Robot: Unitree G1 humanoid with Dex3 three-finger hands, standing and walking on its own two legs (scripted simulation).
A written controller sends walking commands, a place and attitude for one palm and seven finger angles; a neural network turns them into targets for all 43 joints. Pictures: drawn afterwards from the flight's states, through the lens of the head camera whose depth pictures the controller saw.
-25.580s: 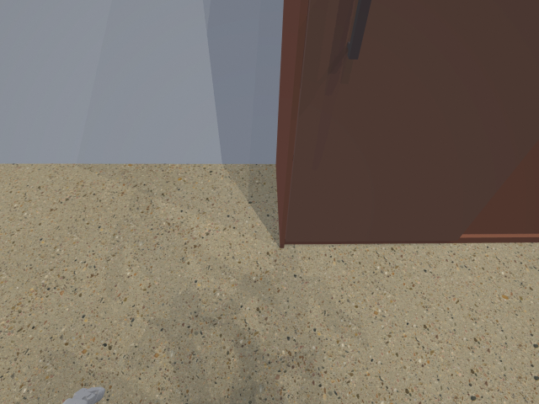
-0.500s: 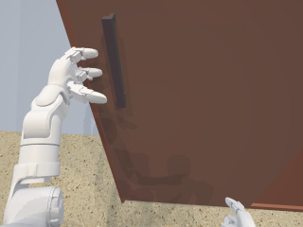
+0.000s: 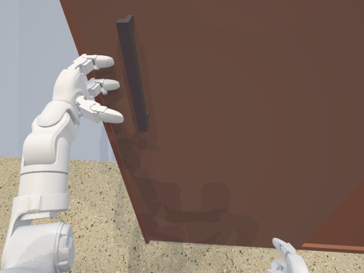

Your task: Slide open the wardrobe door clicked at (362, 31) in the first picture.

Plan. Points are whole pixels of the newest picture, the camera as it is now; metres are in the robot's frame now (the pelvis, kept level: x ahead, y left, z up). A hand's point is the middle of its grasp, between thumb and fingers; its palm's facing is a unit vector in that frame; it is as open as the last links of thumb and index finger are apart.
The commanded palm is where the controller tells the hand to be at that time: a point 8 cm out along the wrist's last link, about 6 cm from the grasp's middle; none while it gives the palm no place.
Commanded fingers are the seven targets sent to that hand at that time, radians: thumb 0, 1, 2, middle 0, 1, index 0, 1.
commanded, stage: move the hooked fingers beside the handle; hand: left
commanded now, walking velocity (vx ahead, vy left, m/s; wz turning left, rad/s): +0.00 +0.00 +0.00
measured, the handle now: (137, 79) +0.44 +0.13 +0.24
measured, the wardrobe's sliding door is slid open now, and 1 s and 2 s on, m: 0.00 0.00 0.00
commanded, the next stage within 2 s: feel for the door with the fingertips in 0.32 s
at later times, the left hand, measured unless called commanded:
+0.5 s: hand (103, 96) +0.37 +0.18 +0.24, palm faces +0.02 -1.00 -0.03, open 14.0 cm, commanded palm +0.35 +0.22 +0.24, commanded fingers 0.00 -0.50 0.30 -0.30 -1.20 -0.30 -1.20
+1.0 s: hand (121, 93) +0.39 +0.15 +0.24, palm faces +0.02 -1.00 -0.01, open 14.0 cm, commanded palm +0.37 +0.20 +0.24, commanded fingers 0.00 -0.50 0.30 -0.30 -1.20 -0.30 -1.20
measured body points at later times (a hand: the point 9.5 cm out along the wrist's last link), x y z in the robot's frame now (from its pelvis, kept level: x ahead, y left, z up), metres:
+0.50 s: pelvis +0.00 +0.00 +0.00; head -0.02 -0.02 +0.45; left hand +0.37 +0.24 +0.25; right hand +0.19 -0.22 -0.08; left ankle -0.01 +0.12 -0.74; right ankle -0.03 -0.11 -0.74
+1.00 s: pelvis -0.01 +0.00 +0.00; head -0.03 -0.01 +0.45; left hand +0.38 +0.21 +0.24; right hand +0.18 -0.22 -0.09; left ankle -0.01 +0.12 -0.74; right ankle -0.03 -0.11 -0.74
